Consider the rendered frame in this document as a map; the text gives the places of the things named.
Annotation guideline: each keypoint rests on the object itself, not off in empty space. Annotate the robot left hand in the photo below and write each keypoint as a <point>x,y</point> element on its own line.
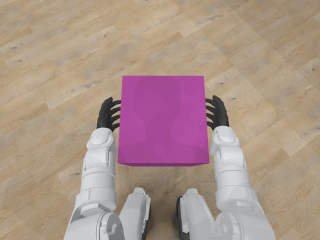
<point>105,120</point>

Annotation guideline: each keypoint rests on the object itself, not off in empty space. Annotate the robot right foot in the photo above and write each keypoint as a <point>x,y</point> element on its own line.
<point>183,235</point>

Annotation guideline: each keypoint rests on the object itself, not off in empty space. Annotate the robot right hand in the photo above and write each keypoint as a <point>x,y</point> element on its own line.
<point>220,117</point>

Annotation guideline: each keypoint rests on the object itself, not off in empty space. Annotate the robot left upper arm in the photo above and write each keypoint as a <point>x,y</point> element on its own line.
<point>105,225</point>

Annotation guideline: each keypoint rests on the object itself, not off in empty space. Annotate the left robot shin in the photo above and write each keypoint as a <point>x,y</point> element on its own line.
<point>140,190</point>

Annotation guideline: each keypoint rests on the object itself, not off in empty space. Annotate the robot right forearm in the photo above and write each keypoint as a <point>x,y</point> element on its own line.
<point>234,191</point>

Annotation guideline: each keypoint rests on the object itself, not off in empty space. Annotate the robot right upper arm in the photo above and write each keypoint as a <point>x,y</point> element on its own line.
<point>235,225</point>

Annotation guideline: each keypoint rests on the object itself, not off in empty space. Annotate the robot left forearm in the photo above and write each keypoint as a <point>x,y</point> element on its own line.
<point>97,191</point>

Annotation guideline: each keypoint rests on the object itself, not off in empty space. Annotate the carton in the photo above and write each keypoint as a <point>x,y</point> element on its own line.
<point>163,121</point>

